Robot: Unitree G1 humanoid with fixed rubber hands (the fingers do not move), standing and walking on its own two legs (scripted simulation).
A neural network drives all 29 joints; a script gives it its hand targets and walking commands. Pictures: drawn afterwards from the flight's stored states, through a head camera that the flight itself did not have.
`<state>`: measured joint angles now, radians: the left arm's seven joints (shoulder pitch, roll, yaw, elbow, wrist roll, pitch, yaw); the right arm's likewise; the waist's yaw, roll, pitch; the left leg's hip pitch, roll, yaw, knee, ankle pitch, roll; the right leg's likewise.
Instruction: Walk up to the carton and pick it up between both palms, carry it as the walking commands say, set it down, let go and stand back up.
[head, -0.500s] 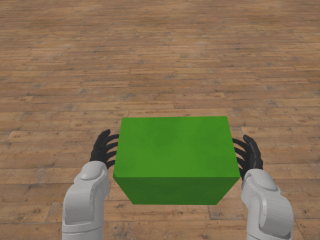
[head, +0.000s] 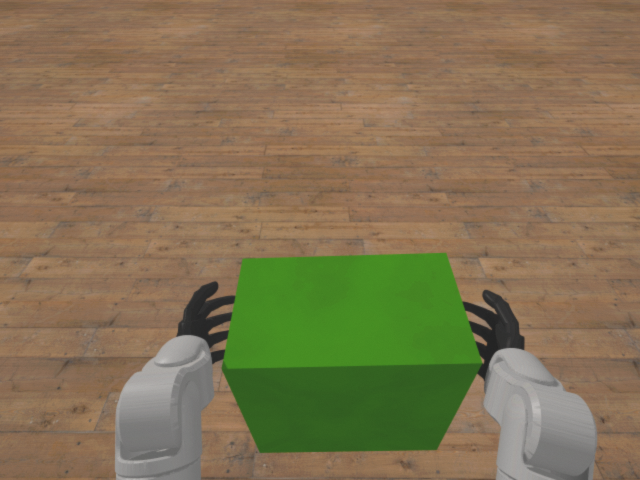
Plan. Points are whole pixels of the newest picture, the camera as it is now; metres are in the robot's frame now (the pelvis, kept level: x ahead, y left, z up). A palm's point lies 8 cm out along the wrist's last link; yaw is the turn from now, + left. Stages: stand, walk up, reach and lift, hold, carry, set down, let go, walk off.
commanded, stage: carry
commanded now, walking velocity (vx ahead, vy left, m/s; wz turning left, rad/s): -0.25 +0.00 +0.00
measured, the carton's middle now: (345, 360) +0.29 -0.01 +0.02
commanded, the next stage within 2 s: none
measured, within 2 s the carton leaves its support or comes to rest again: neither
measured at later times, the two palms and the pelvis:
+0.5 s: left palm (140, 447) +0.15 +0.19 +0.08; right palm (493, 447) +0.15 -0.14 +0.10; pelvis -0.10 +0.03 +0.00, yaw +0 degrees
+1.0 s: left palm out of the picture +0.05 +0.18 +0.11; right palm out of the picture +0.06 -0.15 +0.12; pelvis -0.19 +0.02 +0.01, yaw +0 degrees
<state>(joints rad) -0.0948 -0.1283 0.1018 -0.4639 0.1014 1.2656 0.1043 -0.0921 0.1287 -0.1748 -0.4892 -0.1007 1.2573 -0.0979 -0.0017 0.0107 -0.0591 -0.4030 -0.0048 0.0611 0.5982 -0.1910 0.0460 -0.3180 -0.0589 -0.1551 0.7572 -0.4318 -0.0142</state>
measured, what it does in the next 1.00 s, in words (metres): walks backwards: right foot, then left foot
